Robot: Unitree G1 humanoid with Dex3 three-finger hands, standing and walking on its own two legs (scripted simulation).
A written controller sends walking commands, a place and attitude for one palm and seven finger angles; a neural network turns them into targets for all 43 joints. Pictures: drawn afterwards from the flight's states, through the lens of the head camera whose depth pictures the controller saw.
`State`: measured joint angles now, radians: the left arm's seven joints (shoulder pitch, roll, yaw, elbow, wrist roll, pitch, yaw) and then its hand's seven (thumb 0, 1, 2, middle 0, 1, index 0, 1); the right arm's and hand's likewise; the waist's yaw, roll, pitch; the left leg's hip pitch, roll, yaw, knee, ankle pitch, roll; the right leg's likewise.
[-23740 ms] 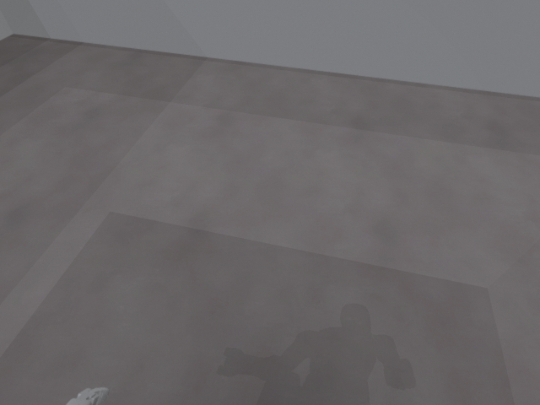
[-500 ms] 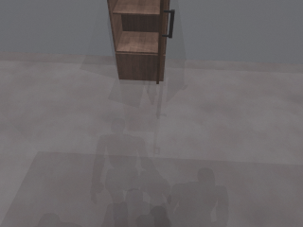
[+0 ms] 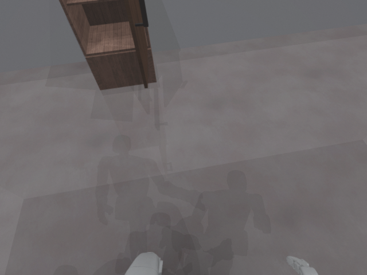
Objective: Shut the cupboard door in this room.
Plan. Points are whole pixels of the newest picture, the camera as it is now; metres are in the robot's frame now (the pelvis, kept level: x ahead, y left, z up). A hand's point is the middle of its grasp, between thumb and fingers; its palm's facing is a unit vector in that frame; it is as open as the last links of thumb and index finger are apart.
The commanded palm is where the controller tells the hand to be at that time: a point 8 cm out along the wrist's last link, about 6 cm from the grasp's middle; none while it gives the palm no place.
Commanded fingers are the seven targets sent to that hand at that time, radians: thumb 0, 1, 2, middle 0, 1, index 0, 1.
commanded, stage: walk around to get in front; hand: left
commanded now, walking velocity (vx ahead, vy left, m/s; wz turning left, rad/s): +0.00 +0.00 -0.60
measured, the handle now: (138, 9) +1.12 +0.32 -0.01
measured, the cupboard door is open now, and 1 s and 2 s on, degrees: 86 86 86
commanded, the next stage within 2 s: none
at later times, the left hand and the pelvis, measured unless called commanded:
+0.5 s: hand (77, 268) +0.13 +0.29 -0.17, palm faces -0.24 -0.94 -0.23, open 7.4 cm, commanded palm none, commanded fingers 0.00 0.90 0.90 -0.20 -0.30 -0.20 -0.30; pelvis +0.00 +0.09 +0.00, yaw -17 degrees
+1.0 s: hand (182, 214) +0.28 +0.04 -0.16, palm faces -0.63 -0.75 -0.21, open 7.4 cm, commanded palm none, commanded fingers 0.00 0.90 0.90 -0.20 -0.30 -0.20 -0.30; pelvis +0.06 -0.02 -0.01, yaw -37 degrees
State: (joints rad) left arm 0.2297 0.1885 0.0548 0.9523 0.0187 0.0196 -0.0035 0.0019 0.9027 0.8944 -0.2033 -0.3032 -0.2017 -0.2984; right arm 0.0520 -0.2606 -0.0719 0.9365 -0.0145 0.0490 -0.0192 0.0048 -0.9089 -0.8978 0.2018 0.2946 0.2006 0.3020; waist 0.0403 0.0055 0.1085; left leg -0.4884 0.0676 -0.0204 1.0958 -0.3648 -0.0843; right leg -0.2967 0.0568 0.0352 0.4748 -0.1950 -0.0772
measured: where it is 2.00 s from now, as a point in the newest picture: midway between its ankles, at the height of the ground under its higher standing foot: (245, 236)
